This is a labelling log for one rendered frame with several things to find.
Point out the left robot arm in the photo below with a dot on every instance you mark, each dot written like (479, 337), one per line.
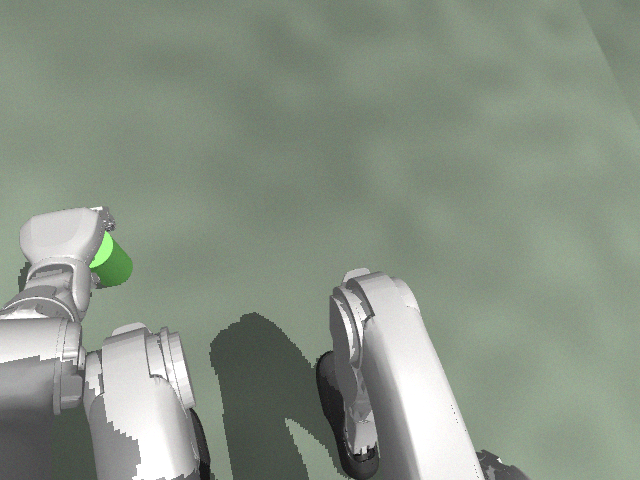
(42, 363)

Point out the left robot foot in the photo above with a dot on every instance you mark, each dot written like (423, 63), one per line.
(204, 467)

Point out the can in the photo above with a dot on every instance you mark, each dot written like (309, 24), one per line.
(111, 263)

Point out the left robot hand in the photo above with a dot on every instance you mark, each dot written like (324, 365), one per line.
(73, 233)

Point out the right robot foot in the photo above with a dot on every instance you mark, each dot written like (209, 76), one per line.
(357, 466)

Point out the right robot hand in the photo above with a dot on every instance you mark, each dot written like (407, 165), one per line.
(493, 468)

